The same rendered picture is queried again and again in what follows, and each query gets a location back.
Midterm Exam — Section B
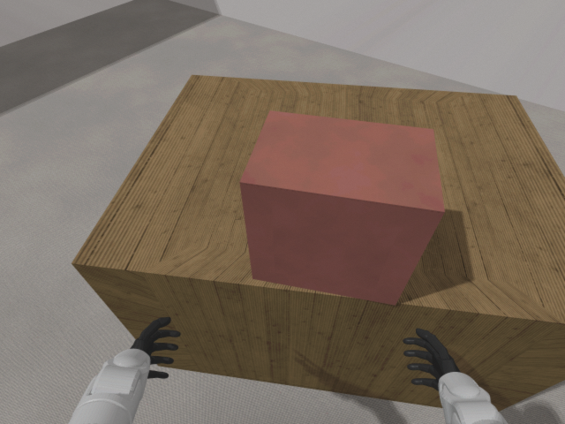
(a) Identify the right robot forearm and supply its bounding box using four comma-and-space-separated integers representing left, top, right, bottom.
439, 372, 508, 424

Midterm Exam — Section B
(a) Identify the pedestal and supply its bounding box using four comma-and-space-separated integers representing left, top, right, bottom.
72, 75, 565, 412

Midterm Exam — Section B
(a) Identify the robot left hand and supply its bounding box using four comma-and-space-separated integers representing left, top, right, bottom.
130, 317, 181, 379

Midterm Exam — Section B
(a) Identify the robot right hand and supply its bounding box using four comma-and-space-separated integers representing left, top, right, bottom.
403, 329, 461, 391

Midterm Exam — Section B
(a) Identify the carton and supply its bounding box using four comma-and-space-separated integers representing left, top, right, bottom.
239, 110, 445, 306

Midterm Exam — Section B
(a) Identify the left robot forearm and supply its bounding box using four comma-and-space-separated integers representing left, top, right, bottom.
68, 349, 150, 424

